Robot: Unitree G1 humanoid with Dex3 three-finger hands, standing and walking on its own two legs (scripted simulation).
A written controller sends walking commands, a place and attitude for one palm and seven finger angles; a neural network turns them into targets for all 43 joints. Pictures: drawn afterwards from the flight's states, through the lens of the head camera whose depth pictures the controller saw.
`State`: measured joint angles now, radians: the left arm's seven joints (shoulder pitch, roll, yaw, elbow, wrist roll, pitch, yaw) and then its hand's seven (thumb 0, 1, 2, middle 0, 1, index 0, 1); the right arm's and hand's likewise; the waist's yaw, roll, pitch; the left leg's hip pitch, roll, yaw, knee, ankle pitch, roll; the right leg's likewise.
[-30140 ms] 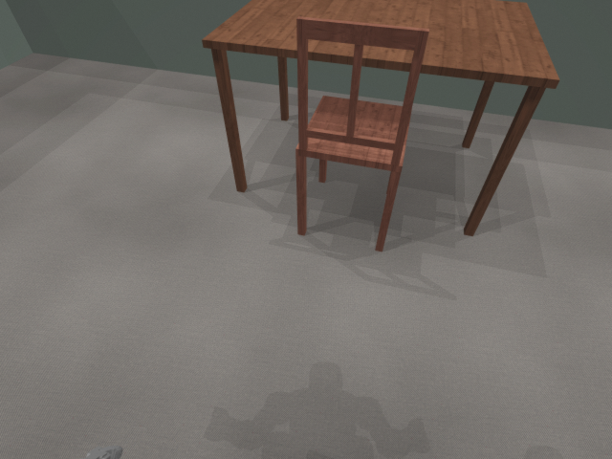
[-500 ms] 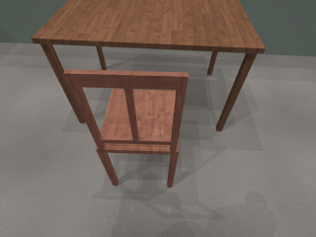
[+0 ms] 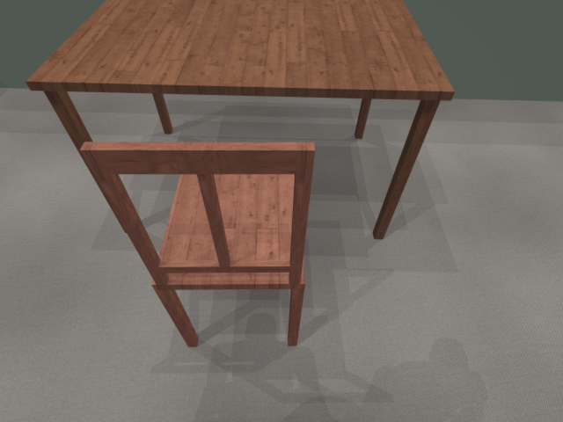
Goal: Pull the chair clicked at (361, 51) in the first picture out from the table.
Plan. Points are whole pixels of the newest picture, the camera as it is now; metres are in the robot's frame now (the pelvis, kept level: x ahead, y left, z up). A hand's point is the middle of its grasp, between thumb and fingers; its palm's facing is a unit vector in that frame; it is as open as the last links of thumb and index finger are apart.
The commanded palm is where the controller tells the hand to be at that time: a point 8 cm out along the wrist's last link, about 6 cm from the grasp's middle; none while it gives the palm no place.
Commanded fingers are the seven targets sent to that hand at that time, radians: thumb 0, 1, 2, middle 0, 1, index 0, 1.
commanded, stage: come to a stop and stand still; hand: left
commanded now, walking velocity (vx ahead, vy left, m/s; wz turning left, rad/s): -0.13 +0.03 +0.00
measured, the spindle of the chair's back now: (216, 224) +0.48 +0.16 -0.07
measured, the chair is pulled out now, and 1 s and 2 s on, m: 0.28 0.28 0.28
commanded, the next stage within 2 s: look again from close up in 1.14 s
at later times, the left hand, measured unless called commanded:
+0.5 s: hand out of the picture -0.01 +0.21 -0.17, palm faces +0.00 -0.98 -0.21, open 7.4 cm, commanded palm none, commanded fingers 0.00 0.90 0.90 -0.20 -0.30 -0.20 -0.30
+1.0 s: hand out of the picture -0.03 +0.21 -0.17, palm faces -0.02 -0.98 -0.18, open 7.4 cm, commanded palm none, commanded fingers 0.00 0.90 0.90 -0.20 -0.30 -0.20 -0.30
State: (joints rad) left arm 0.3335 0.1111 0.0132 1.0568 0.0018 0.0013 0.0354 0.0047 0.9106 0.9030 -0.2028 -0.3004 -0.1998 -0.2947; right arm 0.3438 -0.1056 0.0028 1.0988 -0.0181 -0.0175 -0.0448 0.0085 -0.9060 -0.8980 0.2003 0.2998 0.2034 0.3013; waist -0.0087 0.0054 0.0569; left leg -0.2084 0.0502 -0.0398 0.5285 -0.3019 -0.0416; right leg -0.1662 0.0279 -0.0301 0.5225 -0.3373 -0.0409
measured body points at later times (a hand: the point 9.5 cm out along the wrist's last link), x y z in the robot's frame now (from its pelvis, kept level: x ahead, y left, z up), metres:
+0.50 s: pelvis -0.03 +0.03 +0.00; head -0.03 +0.03 +0.45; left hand -0.01 +0.26 -0.16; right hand +0.00 -0.20 -0.15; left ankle -0.01 +0.15 -0.73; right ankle -0.03 -0.10 -0.73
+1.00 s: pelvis -0.02 +0.04 +0.00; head +0.00 +0.04 +0.45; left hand -0.02 +0.26 -0.16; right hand -0.02 -0.19 -0.15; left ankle -0.01 +0.15 -0.73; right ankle -0.03 -0.10 -0.73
